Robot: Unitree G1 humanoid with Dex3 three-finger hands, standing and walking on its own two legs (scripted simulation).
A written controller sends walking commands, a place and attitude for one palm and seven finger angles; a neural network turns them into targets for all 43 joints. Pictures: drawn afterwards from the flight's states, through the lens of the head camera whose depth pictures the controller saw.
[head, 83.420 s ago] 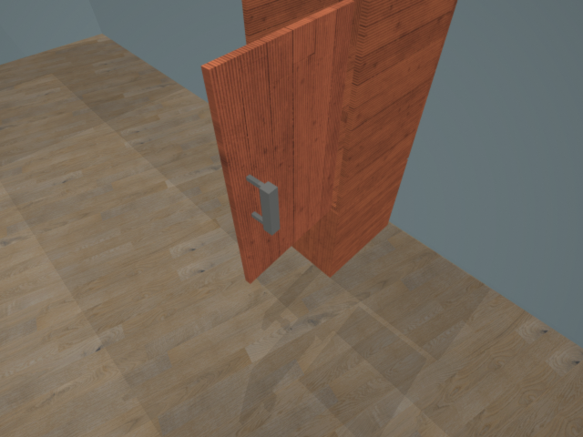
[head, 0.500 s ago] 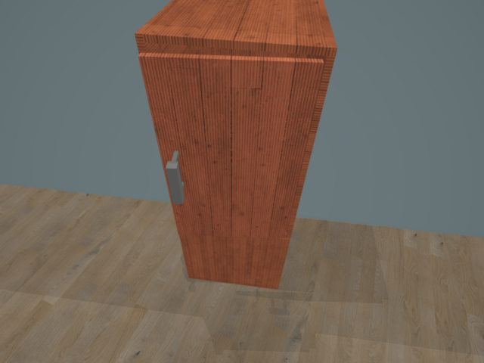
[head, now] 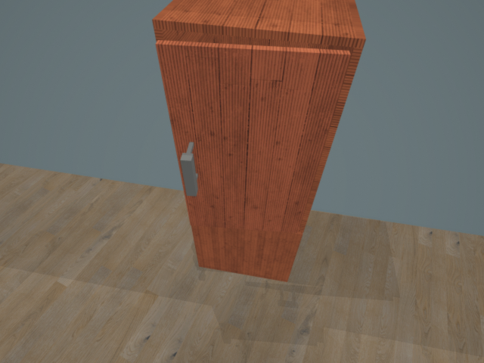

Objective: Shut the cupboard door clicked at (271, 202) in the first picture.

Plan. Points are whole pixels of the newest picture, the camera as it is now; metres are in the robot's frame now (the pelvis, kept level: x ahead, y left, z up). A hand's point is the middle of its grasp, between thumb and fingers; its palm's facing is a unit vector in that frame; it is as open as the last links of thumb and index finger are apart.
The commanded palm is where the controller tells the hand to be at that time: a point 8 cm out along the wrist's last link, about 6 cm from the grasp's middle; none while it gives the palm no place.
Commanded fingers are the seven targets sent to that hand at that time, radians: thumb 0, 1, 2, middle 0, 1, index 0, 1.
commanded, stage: shuffle to correct the standing spot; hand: left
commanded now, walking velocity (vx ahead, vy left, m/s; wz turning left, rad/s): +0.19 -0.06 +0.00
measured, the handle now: (191, 169) +0.55 +0.17 -0.04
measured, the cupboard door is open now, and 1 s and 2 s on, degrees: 6 6 6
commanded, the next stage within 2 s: come to a stop and stand still in 0.30 s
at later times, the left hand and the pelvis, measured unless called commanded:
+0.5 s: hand (162, 353) +0.17 +0.17 -0.17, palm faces -0.02 -0.97 -0.25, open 7.3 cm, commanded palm none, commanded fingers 0.00 0.90 0.90 -0.20 -0.30 -0.20 -0.30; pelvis +0.10 -0.02 -0.01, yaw -2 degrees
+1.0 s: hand out of the picture +0.15 +0.22 -0.18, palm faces -0.02 -0.98 -0.19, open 7.3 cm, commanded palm none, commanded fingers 0.00 0.90 0.90 -0.20 -0.30 -0.20 -0.30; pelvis +0.10 +0.04 +0.00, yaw -4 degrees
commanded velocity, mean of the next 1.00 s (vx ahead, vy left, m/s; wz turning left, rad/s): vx -0.01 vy -0.01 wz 0.00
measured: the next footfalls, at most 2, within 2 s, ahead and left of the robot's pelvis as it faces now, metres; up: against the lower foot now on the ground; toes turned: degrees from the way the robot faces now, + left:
right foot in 0.44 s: +0.17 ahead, -0.14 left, +0.00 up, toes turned -10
left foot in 0.74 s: +0.19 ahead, +0.08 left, +0.00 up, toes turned +4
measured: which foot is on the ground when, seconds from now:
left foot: down 0.00-0.44, up 0.46-0.72, down 0.74-1.00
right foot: down 0.00-0.12, up 0.14-0.42, down 0.44-0.76, up 0.78-1.00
